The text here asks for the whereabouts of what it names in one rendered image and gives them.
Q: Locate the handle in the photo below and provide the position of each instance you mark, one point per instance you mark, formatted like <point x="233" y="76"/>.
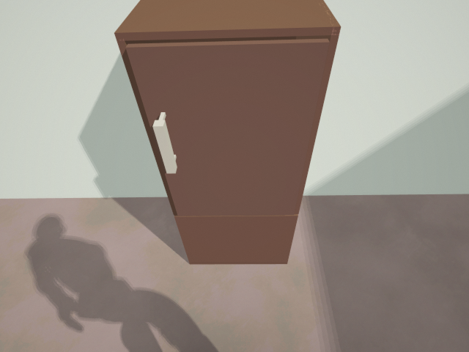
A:
<point x="164" y="143"/>

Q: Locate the cupboard door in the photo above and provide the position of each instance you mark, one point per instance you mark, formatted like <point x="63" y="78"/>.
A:
<point x="239" y="116"/>

